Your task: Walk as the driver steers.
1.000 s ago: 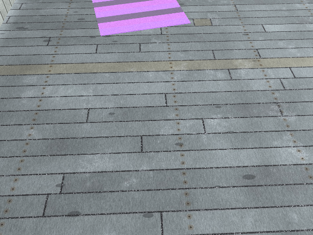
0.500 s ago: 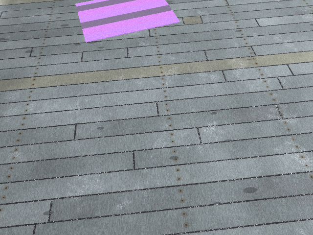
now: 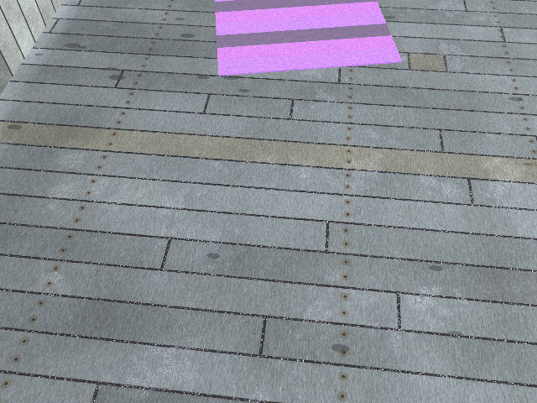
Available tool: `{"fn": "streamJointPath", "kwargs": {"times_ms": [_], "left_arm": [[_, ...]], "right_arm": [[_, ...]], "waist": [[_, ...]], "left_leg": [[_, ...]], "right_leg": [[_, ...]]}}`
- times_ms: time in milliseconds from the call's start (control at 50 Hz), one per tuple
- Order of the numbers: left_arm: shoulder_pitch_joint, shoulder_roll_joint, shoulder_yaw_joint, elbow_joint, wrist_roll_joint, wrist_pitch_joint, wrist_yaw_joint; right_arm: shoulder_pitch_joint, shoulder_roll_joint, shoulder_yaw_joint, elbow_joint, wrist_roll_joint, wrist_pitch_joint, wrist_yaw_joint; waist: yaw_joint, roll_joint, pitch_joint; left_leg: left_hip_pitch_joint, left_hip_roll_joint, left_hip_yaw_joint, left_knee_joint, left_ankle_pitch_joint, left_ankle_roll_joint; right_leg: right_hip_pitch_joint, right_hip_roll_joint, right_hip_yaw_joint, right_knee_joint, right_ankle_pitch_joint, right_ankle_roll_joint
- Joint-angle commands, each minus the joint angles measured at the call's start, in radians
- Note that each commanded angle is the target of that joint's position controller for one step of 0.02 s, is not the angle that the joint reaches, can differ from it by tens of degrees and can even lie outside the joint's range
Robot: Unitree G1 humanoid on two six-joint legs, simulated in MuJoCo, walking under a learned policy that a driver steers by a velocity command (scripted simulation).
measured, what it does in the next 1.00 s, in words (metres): walks ahead, turning left: right foot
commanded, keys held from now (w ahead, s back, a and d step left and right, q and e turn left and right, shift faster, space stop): w+q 0.64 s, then w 0.36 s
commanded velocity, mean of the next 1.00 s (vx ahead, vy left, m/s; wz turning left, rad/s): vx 0.50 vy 0.00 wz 0.47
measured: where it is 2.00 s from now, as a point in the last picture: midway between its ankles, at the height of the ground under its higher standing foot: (167, 217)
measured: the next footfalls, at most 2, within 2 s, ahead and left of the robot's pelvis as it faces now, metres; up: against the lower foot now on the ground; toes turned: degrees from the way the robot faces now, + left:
right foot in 0.52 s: +0.48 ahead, -0.09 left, +0.00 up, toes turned +21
left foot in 1.02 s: +0.60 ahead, +0.21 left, +0.00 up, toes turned +32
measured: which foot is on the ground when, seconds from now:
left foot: down 0.00-0.52, up 0.54-1.00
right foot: up 0.00-0.50, down 0.52-1.00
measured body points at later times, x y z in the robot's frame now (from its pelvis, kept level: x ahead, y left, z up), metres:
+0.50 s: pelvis +0.28 -0.03 +0.02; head +0.31 -0.01 +0.46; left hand +0.47 +0.24 -0.06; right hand +0.28 -0.31 -0.11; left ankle +0.10 +0.02 -0.71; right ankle +0.44 -0.10 -0.71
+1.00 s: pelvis +0.51 +0.06 +0.02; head +0.54 +0.08 +0.47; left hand +0.33 +0.24 -0.12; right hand +0.82 +0.00 -0.06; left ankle +0.57 +0.20 -0.70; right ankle +0.45 -0.10 -0.71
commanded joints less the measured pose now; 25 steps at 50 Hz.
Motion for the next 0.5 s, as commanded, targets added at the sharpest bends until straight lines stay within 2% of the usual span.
{"fn": "streamJointPath", "kwargs": {"times_ms": [20, 40, 60, 80, 100, 120, 180, 240, 280, 360, 400, 440, 460, 480, 500], "left_arm": [[-0.064, 0.137, 0.028, -0.172, 0.012, -0.030, -0.023], [-0.136, 0.172, 0.032, -0.193, 0.009, -0.042, -0.034], [-0.162, 0.181, 0.038, -0.196, 0.008, -0.046, -0.038], [-0.169, 0.170, 0.037, -0.198, 0.019, -0.032, -0.035], [-0.148, 0.148, 0.031, -0.195, 0.033, -0.009, -0.038], [-0.145, 0.130, 0.027, -0.198, 0.039, 0.011, -0.039], [-0.235, 0.121, 0.025, -0.247, 0.037, 0.033, -0.043], [-0.375, 0.134, 0.028, -0.298, 0.031, 0.041, -0.048], [-0.437, 0.137, 0.027, -0.321, 0.029, 0.044, -0.052], [-0.569, 0.138, 0.018, -0.373, 0.025, 0.037, -0.061], [-0.611, 0.139, 0.012, -0.398, 0.019, 0.026, -0.065], [-0.579, 0.156, 0.014, -0.403, 0.012, 0.016, -0.064], [-0.510, 0.171, 0.019, -0.387, 0.008, 0.011, -0.059], [-0.400, 0.201, 0.032, -0.353, 0.005, 0.005, -0.048], [-0.250, 0.237, 0.047, -0.316, 0.008, -0.008, -0.035]], "right_arm": [[0.315, -0.259, -0.087, 0.057, 0.032, 0.019, -0.015], [0.246, -0.199, -0.075, 0.039, 0.033, 0.020, -0.020], [0.199, -0.145, -0.061, 0.035, 0.025, 0.018, -0.021], [0.179, -0.122, -0.052, 0.033, 0.021, 0.007, -0.023], [0.174, -0.126, -0.049, 0.030, 0.023, -0.004, -0.027], [0.184, -0.137, -0.049, 0.035, 0.024, -0.017, -0.026], [0.237, -0.180, -0.058, 0.046, 0.029, -0.030, -0.025], [0.327, -0.173, -0.057, 0.057, 0.032, -0.023, -0.025], [0.376, -0.178, -0.059, 0.060, 0.032, -0.018, -0.028], [0.440, -0.182, -0.059, 0.058, 0.020, -0.013, -0.039], [0.453, -0.192, -0.062, 0.053, 0.011, -0.012, -0.044], [0.416, -0.207, -0.066, 0.038, 0.009, -0.013, -0.052], [0.369, -0.218, -0.069, 0.024, 0.010, -0.015, -0.053], [0.337, -0.231, -0.071, 0.014, 0.011, -0.020, -0.048], [0.309, -0.235, -0.071, 0.008, 0.021, -0.030, -0.036]], "waist": [[-0.106, 0.091, -0.276], [-0.078, 0.004, -0.119], [-0.029, -0.072, -0.015], [0.011, -0.113, 0.016], [0.036, -0.113, 0.016], [0.045, -0.097, 0.009], [0.027, -0.032, 0.003], [-0.037, 0.017, -0.001], [-0.069, 0.034, -0.020], [-0.115, 0.056, -0.014], [-0.123, 0.069, -0.015], [-0.090, 0.084, -0.023], [-0.048, 0.090, -0.039], [0.000, 0.084, -0.089], [0.079, 0.037, -0.168]], "left_leg": [[0.707, 0.435, -0.843, -0.262, -0.091, 0.311], [0.547, 0.422, -0.771, -0.356, -0.245, 0.262], [0.383, 0.385, -0.698, -0.401, -0.201, 0.206], [0.283, 0.335, -0.627, -0.404, -0.076, 0.166], [0.213, 0.297, -0.559, -0.408, 0.004, 0.145], [0.170, 0.269, -0.510, -0.406, 0.089, 0.133], [0.142, 0.207, -0.428, -0.409, 0.211, 0.095], [0.238, 0.189, -0.436, -0.386, 0.264, 0.029], [0.325, 0.188, -0.452, -0.358, 0.296, 0.006], [0.456, 0.200, -0.495, -0.303, 0.378, 0.017], [0.496, 0.214, -0.517, -0.263, 0.442, 0.024], [0.479, 0.227, -0.539, -0.227, 0.480, 0.003], [0.427, 0.220, -0.533, -0.190, 0.534, -0.021], [0.386, 0.198, -0.529, -0.100, 0.624, -0.045], [0.320, 0.143, -0.484, 0.080, 0.610, -0.070]], "right_leg": [[-0.727, -0.002, 0.241, 0.736, -0.041, 0.002], [-0.758, -0.061, 0.248, 0.636, 0.051, -0.008], [-0.710, -0.095, 0.234, 0.531, 0.093, -0.008], [-0.646, -0.121, 0.235, 0.458, 0.100, 0.009], [-0.584, -0.137, 0.233, 0.396, 0.103, 0.028], [-0.549, -0.144, 0.218, 0.350, 0.108, 0.042], [-0.561, -0.154, 0.178, 0.201, 0.228, 0.075], [-0.649, -0.145, 0.169, 0.061, 0.371, 0.089], [-0.692, -0.131, 0.173, 0.003, 0.417, 0.090], [-0.740, -0.091, 0.173, -0.115, 0.394, 0.085], [-0.716, -0.065, 0.171, -0.183, 0.365, 0.073], [-0.596, -0.047, 0.186, -0.269, 0.344, 0.051], [-0.464, -0.028, 0.186, -0.318, 0.312, 0.034], [-0.296, 0.000, 0.177, -0.347, 0.283, 0.015], [-0.082, -0.033, 0.200, -0.404, 0.323, -0.015]]}}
